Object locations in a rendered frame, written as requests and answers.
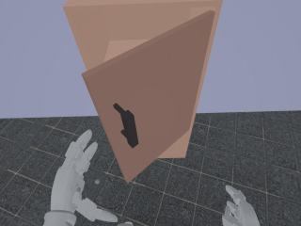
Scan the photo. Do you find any right robot hand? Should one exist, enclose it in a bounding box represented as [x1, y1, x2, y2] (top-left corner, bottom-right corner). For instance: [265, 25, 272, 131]
[222, 185, 261, 226]

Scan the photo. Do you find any left robot hand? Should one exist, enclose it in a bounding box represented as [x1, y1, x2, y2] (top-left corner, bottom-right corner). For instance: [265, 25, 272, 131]
[50, 129, 118, 222]

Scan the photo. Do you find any robot left forearm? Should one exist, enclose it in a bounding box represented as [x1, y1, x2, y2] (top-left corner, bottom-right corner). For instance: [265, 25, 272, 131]
[42, 210, 77, 226]

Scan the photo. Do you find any cupboard door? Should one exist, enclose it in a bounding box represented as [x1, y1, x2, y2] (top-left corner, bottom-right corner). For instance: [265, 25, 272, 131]
[81, 10, 215, 184]

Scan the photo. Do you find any handle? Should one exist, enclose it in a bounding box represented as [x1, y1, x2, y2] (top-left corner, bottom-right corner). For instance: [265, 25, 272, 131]
[113, 103, 139, 148]

